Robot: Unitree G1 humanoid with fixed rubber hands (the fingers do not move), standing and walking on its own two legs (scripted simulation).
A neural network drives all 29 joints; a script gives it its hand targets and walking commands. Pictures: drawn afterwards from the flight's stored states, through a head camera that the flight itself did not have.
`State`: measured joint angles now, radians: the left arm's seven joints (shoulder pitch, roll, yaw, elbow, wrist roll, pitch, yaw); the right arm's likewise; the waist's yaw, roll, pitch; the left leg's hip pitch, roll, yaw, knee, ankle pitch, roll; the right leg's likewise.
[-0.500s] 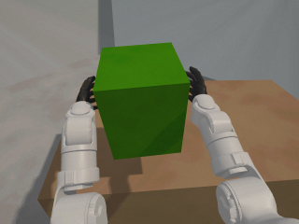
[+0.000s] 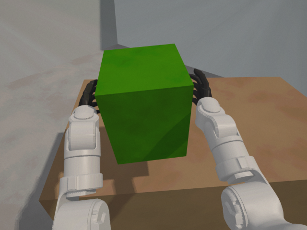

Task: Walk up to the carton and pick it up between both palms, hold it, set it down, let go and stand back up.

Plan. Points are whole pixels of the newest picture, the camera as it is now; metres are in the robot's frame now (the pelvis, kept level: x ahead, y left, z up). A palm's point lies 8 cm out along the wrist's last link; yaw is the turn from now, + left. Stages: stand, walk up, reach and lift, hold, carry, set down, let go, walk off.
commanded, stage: hold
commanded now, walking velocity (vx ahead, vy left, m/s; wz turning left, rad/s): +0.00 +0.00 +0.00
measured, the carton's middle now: (146, 104) +0.42 +0.02 +0.16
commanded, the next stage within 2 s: set down in 1.60 s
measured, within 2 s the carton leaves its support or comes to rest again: neither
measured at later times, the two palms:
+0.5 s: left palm (84, 102) +0.35 +0.17 +0.22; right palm (204, 91) +0.37 -0.12 +0.24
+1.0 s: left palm (82, 98) +0.35 +0.17 +0.23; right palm (205, 86) +0.36 -0.11 +0.25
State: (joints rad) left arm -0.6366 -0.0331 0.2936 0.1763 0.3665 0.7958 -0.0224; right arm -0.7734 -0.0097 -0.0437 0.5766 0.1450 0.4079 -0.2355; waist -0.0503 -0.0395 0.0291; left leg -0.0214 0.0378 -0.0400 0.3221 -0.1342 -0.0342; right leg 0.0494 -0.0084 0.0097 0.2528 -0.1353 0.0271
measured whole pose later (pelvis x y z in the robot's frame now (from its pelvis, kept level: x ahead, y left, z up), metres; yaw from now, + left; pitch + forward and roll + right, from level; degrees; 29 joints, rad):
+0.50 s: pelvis +0.00 +0.00 +0.00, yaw +0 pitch -9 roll -1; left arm -0.62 -0.04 0.27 0.07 0.35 0.76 0.00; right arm -0.74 -0.01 -0.03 0.45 0.16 0.37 -0.26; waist -0.05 -0.04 0.02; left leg -0.02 0.04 -0.04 0.32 -0.14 -0.03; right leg 0.05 -0.01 0.01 0.25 -0.14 0.03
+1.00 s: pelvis +0.01 +0.00 +0.00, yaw +0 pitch -9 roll -1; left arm -0.63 -0.04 0.29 0.10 0.36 0.77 -0.02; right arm -0.76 -0.01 -0.03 0.49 0.15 0.38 -0.26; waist -0.05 -0.04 -0.02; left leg -0.02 0.04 -0.04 0.32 -0.14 -0.03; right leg 0.06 -0.01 0.01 0.25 -0.14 0.03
